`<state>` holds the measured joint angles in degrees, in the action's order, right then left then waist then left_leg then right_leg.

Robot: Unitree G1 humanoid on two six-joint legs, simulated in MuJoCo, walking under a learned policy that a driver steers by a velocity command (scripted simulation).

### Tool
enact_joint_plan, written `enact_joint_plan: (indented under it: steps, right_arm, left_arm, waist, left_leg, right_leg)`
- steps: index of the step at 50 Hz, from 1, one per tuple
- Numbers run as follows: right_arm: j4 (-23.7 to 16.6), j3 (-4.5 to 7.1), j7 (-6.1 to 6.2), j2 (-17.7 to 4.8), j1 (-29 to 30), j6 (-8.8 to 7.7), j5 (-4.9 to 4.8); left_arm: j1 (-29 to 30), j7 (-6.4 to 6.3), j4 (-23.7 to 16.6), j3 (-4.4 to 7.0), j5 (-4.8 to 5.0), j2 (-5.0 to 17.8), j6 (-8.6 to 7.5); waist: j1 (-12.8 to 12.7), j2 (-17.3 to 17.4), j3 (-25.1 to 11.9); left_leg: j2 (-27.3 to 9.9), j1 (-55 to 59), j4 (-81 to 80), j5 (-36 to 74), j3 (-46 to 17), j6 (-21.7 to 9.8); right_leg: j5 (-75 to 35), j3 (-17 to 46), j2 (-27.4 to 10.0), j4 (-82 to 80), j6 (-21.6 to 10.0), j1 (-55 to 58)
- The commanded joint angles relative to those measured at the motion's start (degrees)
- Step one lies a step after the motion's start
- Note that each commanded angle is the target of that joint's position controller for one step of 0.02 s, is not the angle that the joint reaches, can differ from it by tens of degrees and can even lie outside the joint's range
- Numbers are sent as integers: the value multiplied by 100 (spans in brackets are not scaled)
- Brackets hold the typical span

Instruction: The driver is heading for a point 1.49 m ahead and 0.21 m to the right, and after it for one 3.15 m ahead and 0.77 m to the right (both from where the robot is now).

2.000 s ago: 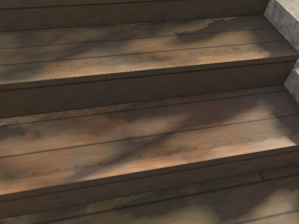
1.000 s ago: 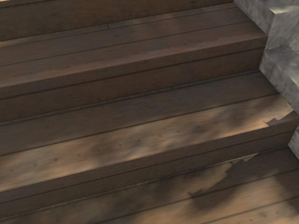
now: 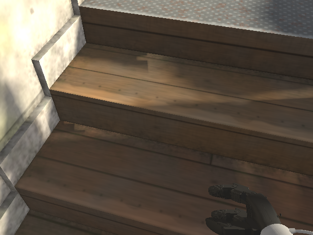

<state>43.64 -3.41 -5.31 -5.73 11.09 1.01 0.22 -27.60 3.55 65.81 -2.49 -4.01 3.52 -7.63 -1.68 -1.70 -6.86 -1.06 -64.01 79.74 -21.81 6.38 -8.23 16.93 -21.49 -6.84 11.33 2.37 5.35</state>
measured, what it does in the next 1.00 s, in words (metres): climbs: right foot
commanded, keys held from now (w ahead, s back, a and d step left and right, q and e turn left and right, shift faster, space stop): q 0.02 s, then no key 0.98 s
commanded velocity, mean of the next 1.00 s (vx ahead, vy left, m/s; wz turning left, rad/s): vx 0.04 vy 0.00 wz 0.15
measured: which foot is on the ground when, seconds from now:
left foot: down 0.00-1.00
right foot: down 0.00-0.04, up 0.06-0.42, down 0.44-1.00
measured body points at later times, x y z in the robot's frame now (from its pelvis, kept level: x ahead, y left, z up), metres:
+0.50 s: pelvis +0.11 -0.01 +0.14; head +0.12 -0.02 +0.59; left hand +0.21 +0.24 +0.03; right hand +0.35 -0.19 +0.05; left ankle +0.16 +0.10 -0.57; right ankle +0.16 -0.14 -0.57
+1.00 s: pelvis +0.15 -0.03 +0.17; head +0.15 -0.03 +0.62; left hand +0.22 +0.22 +0.03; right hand +0.23 -0.25 +0.02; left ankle +0.16 +0.10 -0.57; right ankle +0.16 -0.14 -0.57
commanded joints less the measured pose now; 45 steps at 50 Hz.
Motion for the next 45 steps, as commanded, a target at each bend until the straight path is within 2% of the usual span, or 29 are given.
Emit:
enact_joint_plan:
  steps: [1,2,3,4,5,6,7,8,9,10,11,13,14,15,16,18,21,23,24,25,26,28,31,32,33,34,36,41,45]
  right_arm:
    - [223,308,219,-1006,-1389,-228,-207]
    - [126,464,390,-1207,-2160,-144,23]
    - [243,531,429,-1578,-2757,-189,349]
    - [347,819,450,-2070,-3033,-231,559]
    - [386,858,489,-2084,-2567,-339,504]
    - [487,773,453,-1766,-1994,-465,271]
    - [576,630,370,-1311,-1517,-547,70]
    - [567,528,319,-962,-1018,-547,55]
    - [429,463,324,-649,-561,-537,88]
    - [311,468,367,-651,-291,-563,99]
    - [333,474,348,-711,-505,-612,232]
    - [196,555,404,-996,-725,-691,234]
    - [131,586,345,-1115,-700,-750,86]
    - [31,602,321,-1166,-802,-838,11]
    - [-158,623,268,-1224,-596,-949,-42]
    - [-230,658,182,-1306,-540,-1029,22]
    - [39,586,-91,-1074,-760,-843,-69]
    - [308,489,-335,-724,-1474,-696,-208]
    - [331,566,-265,-795,-2062,-698,-127]
    - [223,564,-192,-934,-1801,-733,-37]
    - [50,620,-164,-1158,-1275,-724,90]
    - [-68,643,-62,-1160,-965,-719,77]
    - [-124,629,18,-966,-870,-715,-4]
    - [57,475,399,-428,-1764,-515,5]
    - [80,447,547,-446,-1855,-452,-17]
    - [100,491,622,-615,-1881,-403,-7]
    - [98,510,660,-668,-1941,-376,10]
    - [223,542,736,-748,-2307,-347,14]
    - [463,565,734,-733,-2591,-423,44]
  left_arm:
    - [-147,-59,-856,462,125,1732,-275]
    - [446,-10,-1119,468,-10,1682,-188]
    - [911,33,-1385,536,79,1155,-108]
    - [398,186,-1156,650,379,1248,75]
    - [677,175,-1314,717,396,1133,123]
    - [745,115,-1332,662,295,877,94]
    - [576,47,-1220,498,242,526,102]
    - [550,-25,-1160,422,195,469,113]
    - [451,-85,-1076,414,255,533,163]
    - [433,-108,-1022,422,291,684,208]
    - [681,-154,-1178,513,263,1073,250]
    - [1476,-211,-1501,610,212,1420,266]
    - [1637,-189,-1645,600,179,1361,296]
    - [1599,-162,-1615,662,130,1532,277]
    - [1485,-117,-1579,661,91,1457,247]
    - [1630,-38,-1747,583,130,1267,148]
    - [1440,55,-1891,488,398,1071,76]
    - [1585,73,-2046,393,510,1144,26]
    - [2035,84,-2261,383,521,1413,-31]
    - [2331,104,-2346,447,507,1476,-34]
    - [2417,124,-2342,460,498,1450,-47]
    - [2695,84,-2504,441,463,1412,-51]
    - [2290,12,-2399,362,424,1260,-34]
    - [1512,-473,-2109,467,404,1249,187]
    - [1638,-641,-2039,445,358,1315,282]
    - [1760,-693,-2103,456,315,1275,305]
    - [1851,-694,-2090,434,337,1135,364]
    - [1606,-710,-1861,468,330,1111,535]
    - [1478,-743,-1731,463,341,1096,674]
  waist:
    - [676,-256,-1160]
    - [1139,-157,-1679]
    - [1041,1105,-1785]
    - [1011,846,-2029]
    - [832,939,-1258]
    - [470,693,-720]
    - [31,409,-294]
    - [-198,105,-258]
    - [-327,-20,-379]
    - [-349,-61,-433]
    - [-287,-401,-719]
    - [-103,-216,-835]
    - [-224,147,-639]
    - [-192,344,-477]
    - [-283,398,-299]
    - [-169,326,-115]
    - [-228,365,334]
    - [-3,182,384]
    - [578,-124,291]
    - [449,-239,198]
    - [305,-142,272]
    - [221,3,282]
    - [80,96,144]
    - [198,-13,-429]
    - [295,17,-152]
    - [254,66,-74]
    - [203,-11,1]
    - [88,145,528]
    - [46,211,588]
  left_leg:
    - [198,4422,-988,3234,-1069,-693]
    - [145,5625,-2027,2945,-1846,-864]
    - [-665,6333,-3927,2788,-3878,-1319]
    - [-1232,5502,-4846,2538,-5142,-1317]
    - [-1156,4542,-5070,1626,-4774,-1207]
    - [-851,3681,-4942,686,-4185,-1049]
    - [-623,3016,-4890,368,-3724,-814]
    - [-520,2588,-5083,278,-3527,-776]
    - [-513,2464,-5185,464,-3252,-733]
    - [-467,2453,-5238,720,-2871,-650]
    - [-525,2701,-5158,1461,-2615,-650]
    - [-464,2752,-5371,1335,-2232,-516]
    - [-374,2914,-5669,1155,-1750,-382]
    - [-368,2881,-5834,1012,-1767,-259]
    - [-269,2610,-5930,1422,-1422,-99]
    - [-375,2798,-5682,1596,-1416,-154]
    - [-676,3511,-5140,1094,-1774,-266]
    - [-456,3667,-4961,319,-1988,148]
    - [-204,3739,-5049,134,-1569,322]
    - [-4,4050,-4835,-1,-1024,537]
    - [20,4263,-4665,-5,-821,584]
    - [13,3994,-4745,66,-870,547]
    - [-46,3953,-4823,673,-869,467]
    - [-16,4884,-4897,1290,-950,732]
    - [-23,4957,-4962,1553,-956,789]
    - [-18,4803,-4967,1615,-974,815]
    - [-99,4771,-5057,1699,-1030,794]
    - [-195,4341,-5424,1460,-1166,748]
    - [-254,4381,-5595,1661,-1201,689]
  right_leg:
    - [-8769,608,-852,2007,-316,-1695]
    - [-6710,797,-307,3190,-437,-2560]
    - [-451,1386,655,5219,-161,-4143]
    - [-439,2926,788,7748,-151,-4058]
    - [-644,3424,830,8704,-239,-4570]
    - [-795,3501,787,9012,-322,-4792]
    - [-1143,3473,722,8967,-466,-4990]
    - [-1053,3380,663,9104,-554,-5029]
    - [-826,3407,587,9128,-505,-5103]
    - [-673,3372,532,8899,-406,-5274]
    - [-984,3298,425,8403,-195,-5238]
    - [-712,3106,268,7765,142,-5034]
    - [-101,2764,229,7041,218,-4752]
    - [-220,2701,174,6578,287,-4334]
    - [-143,2418,195,6014,333,-3617]
    - [-300,2408,227,5161,405,-3011]
    - [-359,2371,230,3149,516,-2600]
    - [-1117,2484,195,2257,87,-2306]
    - [-1240,2598,179,2218,-417,-2290]
    - [197,2821,197,1840,-620,-2783]
    - [954,2861,263,1586,-543,-3121]
    - [800,2854,250,1527,-483,-2817]
    - [268,2735,228,1626,-521,-2307]
    - [-543,3054,-30,1186,-461,-2085]
    - [-1043,2988,30,1267,-383,-2071]
    - [-1351,2871,62,1351,-341,-1853]
    - [-1454,2726,127,1379,-323,-1681]
    - [-819,2583,243,1259,-345,-1501]
    - [-789,2530,250,1144,-341,-1365]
